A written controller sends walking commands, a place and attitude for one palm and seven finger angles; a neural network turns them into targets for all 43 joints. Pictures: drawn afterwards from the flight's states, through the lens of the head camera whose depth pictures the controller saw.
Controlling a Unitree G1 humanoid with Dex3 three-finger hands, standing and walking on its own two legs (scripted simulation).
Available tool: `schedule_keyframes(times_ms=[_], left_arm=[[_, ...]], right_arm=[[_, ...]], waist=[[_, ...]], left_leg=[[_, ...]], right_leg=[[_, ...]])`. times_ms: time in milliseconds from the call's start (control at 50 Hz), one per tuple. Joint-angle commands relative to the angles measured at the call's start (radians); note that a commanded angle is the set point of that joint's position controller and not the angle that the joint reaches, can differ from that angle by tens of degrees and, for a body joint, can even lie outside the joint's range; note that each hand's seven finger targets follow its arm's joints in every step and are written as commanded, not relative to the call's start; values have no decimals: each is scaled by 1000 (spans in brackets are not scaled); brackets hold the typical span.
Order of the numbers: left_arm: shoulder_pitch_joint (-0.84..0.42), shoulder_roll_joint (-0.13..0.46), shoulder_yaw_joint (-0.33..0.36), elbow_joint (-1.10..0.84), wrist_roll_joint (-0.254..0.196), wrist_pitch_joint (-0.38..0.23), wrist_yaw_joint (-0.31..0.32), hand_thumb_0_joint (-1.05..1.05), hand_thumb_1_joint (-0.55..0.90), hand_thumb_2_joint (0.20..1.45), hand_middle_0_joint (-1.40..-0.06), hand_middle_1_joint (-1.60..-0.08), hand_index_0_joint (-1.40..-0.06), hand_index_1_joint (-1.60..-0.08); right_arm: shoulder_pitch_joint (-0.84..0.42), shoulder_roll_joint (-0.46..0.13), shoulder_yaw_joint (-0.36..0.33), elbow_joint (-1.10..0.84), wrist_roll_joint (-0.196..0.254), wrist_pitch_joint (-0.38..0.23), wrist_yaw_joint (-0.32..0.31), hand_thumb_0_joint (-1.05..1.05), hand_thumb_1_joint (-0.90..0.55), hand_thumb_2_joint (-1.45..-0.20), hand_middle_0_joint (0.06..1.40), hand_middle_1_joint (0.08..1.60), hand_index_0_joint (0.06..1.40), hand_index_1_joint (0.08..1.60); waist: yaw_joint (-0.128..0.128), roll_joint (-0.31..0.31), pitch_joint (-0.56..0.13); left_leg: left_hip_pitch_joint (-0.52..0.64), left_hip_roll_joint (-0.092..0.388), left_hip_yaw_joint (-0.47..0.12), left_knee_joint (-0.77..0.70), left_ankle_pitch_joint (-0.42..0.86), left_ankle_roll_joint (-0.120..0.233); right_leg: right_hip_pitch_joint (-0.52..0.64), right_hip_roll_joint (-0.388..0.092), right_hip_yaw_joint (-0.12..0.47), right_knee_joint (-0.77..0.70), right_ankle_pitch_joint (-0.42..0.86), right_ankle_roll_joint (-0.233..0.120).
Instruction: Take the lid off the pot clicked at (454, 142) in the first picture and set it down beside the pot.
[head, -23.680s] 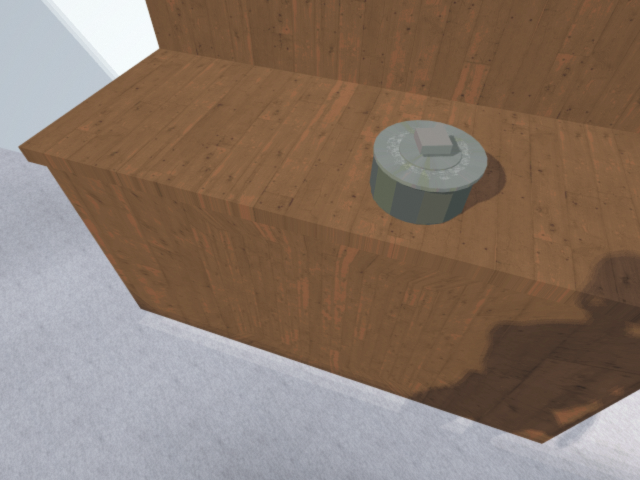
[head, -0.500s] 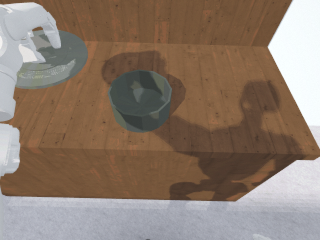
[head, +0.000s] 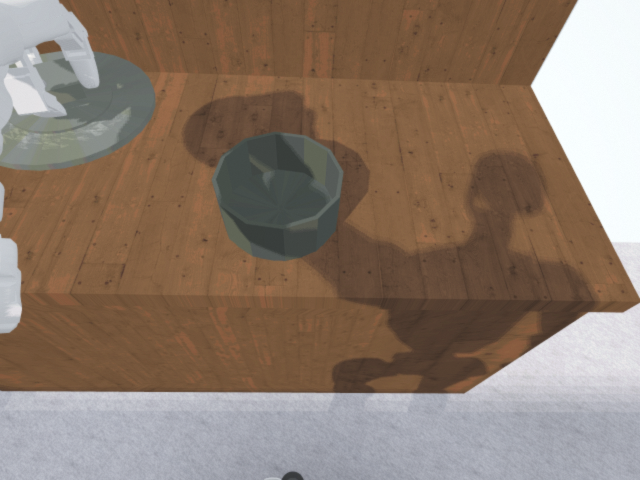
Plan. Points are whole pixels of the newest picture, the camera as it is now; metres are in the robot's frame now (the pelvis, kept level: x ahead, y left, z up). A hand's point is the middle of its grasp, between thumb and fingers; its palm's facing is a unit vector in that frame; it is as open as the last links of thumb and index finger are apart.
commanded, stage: lower the lid onto the table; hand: left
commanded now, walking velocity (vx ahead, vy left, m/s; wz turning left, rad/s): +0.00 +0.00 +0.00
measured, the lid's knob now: (50, 83) +0.50 +0.30 +0.20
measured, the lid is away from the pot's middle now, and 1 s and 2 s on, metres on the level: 0.24 0.24 0.24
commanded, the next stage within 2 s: none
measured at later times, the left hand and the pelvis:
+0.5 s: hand (61, 110) +0.47 +0.29 +0.18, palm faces -0.37 -0.10 -0.92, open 7.9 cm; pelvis +0.00 +0.00 +0.00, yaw +0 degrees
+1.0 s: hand (77, 133) +0.48 +0.29 +0.15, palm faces -0.42 -0.11 -0.90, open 7.9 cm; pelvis +0.00 -0.01 +0.00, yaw -1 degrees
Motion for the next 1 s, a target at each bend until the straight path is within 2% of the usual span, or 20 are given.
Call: schedule_keyframes(times_ms=[0, 20, 60, 100, 200, 260, 320, 360, 420, 480, 560, 600, 620, 660, 740, 800, 840, 880, 920, 980], left_arm=[[-539, 230, 98, -104, -15, 17, 46, 0, 528, 1100, -714, -1005, -798, -1039], [-556, 286, 135, -126, 0, 18, 55, 0, 528, 1100, -714, -1005, -798, -1039], [-574, 297, 131, -148, 19, 12, 63, 0, 528, 1100, -714, -1005, -798, -1039], [-591, 238, 84, -190, 23, 5, 63, 0, 528, 1100, -714, -1005, -798, -1039], [-519, 323, 173, -207, 15, -12, 71, 0, 528, 1100, -714, -1005, -798, -1039], [-498, 266, 138, -184, 14, 0, 69, 0, 528, 1100, -714, -1005, -798, -1039], [-492, 282, 150, -245, 13, 2, 72, 0, 528, 1100, -714, -1005, -798, -1039], [-505, 218, 104, -252, 10, 6, 71, 0, 528, 1100, -714, -1005, -798, -1039], [-474, 264, 145, -226, 0, 0, 73, 0, 528, 1100, -714, -1005, -798, -1039], [-497, 258, 141, -206, -6, -7, 71, 0, 528, 1100, -714, -1005, -798, -1039], [-538, 214, 86, -184, 0, -17, 84, 0, 528, 1100, -714, -1005, -798, -1039], [-544, 271, 130, -228, 6, -37, 93, 0, 528, 1100, -714, -1005, -798, -1039], [-562, 263, 120, -233, 9, -39, 101, 0, 528, 1100, -714, -1005, -798, -1039], [-528, 227, 103, -179, 4, -43, 102, 0, 528, 1100, -714, -1005, -798, -1039], [-444, 284, 153, -91, -1, -50, 106, 0, 528, 1100, -714, -1005, -798, -1039], [-459, 209, 80, -89, 6, -52, 101, 0, 528, 1100, -714, -1005, -798, -1039], [-495, 293, 140, -164, 19, -64, 113, 0, 528, 1100, -714, -1005, -798, -1039], [-499, 323, 167, -208, 21, -83, 119, 0, 528, 1100, -714, -1005, -798, -1039], [-442, 292, 153, -145, 3, -92, 117, 0, 528, 1100, -714, -1005, -798, -1039], [-358, 346, 202, -43, -16, -92, 115, 0, 528, 1100, -714, -1005, -798, -1039]], right_arm=[[60, -196, -64, -78, 0, -39, -11, 0, -900, -900, 200, 300, 200, 300], [59, -197, -65, -76, -2, -37, -7, 0, -900, -900, 200, 300, 200, 300], [52, -194, -61, -92, 0, -36, -5, 0, -900, -900, 200, 300, 200, 300], [55, -193, -67, -99, -1, -37, -4, 0, -900, -900, 200, 300, 200, 300], [63, -197, -69, -116, -8, -38, -6, 0, -900, -900, 200, 300, 200, 300], [61, -189, -74, -113, -3, -35, -1, 0, -900, -900, 200, 300, 200, 300], [51, -192, -75, -124, -4, -29, 5, 0, -900, -900, 200, 300, 200, 300], [50, -186, -78, -119, -2, -28, 3, 0, -900, -900, 200, 300, 200, 300], [57, -189, -75, -115, -4, -26, 1, 0, -900, -900, 200, 300, 200, 300], [49, -189, -72, -112, -5, -24, -6, 0, -900, -900, 200, 300, 200, 300], [58, -188, -70, -94, -2, -27, -11, 0, -900, -900, 200, 300, 200, 300], [59, -196, -69, -103, -9, -31, -15, 0, -900, -900, 200, 300, 200, 300], [50, -189, -68, -101, -8, -30, -15, 0, -900, -900, 200, 300, 200, 300], [64, -186, -68, -91, -8, -37, -16, 0, -900, -900, 200, 300, 200, 300], [70, -192, -62, -92, -6, -33, -15, 0, -900, -900, 200, 300, 200, 300], [71, -196, -64, -92, -3, -31, -14, 0, -900, -900, 200, 300, 200, 300], [79, -201, -68, -95, -8, -25, -12, 0, -900, -900, 200, 300, 200, 300], [79, -197, -68, -106, -11, -27, -18, 0, -900, -900, 200, 300, 200, 300], [87, -194, -68, -92, -11, -25, -21, 0, -900, -900, 200, 300, 200, 300], [102, -202, -62, -89, -6, -22, -22, 0, -900, -900, 200, 300, 200, 300]], waist=[[-22, 68, -430], [-17, 63, -448], [-13, 73, -459], [-16, 109, -473], [-6, 113, -525], [-17, 96, -481], [-12, 122, -494], [-22, 124, -483], [-18, 82, -478], [-21, 62, -477], [-34, 81, -450], [-19, 115, -510], [-28, 140, -507], [-31, 116, -479], [-25, 58, -446], [-32, 84, -423], [-23, 114, -486], [-22, 139, -548], [-35, 121, -495], [-31, 35, -444]], left_leg=[[444, 26, -106, -20, 202, -19], [442, 26, -100, -14, 216, -19], [439, 25, -102, -13, 239, -23], [483, 36, -112, -3, 294, -28], [499, 33, -110, 11, 340, -24], [495, 37, -117, 12, 349, -24], [515, 39, -121, 17, 387, -28], [531, 42, -127, 14, 347, -30], [501, 36, -121, 16, 316, -24], [476, 24, -109, 7, 241, -15], [482, 35, -114, -3, 181, -20], [505, 31, -109, 7, 219, -19], [507, 29, -110, 12, 232, -21], [493, 33, -109, 11, 217, -20], [414, 22, -87, 17, 207, -13], [420, 28, -86, 19, 212, -17], [456, 26, -94, 29, 237, -15], [492, 24, -97, 39, 287, -12], [481, 33, -94, 50, 312, -10], [380, 20, -72, 38, 224, -1]], right_leg=[[-132, 80, -20, -31, 166, -55], [-107, 82, -12, -22, 183, -51], [-100, 86, -12, -17, 192, -55], [-131, 87, -17, -18, 188, -60], [-111, 85, -5, -15, 218, -58], [-151, 92, -12, -12, 195, -51], [-154, 94, -9, -8, 199, -54], [-191, 96, -14, -14, 159, -51], [-163, 95, -13, -10, 174, -51], [-156, 94, -13, -16, 167, -50], [-193, 95, -17, -14, 117, -51], [-166, 90, -12, -9, 152, -60], [-170, 93, -7, -4, 150, -59], [-185, 94, -14, -4, 143, -56], [-149, 89, -7, 2, 193, -52], [-189, 90, -14, 4, 176, -54], [-167, 97, -6, 9, 182, -54], [-153, 98, -2, 15, 206, -56], [-181, 96, -5, 17, 214, -51], [-149, 93, -2, 12, 218, -44]])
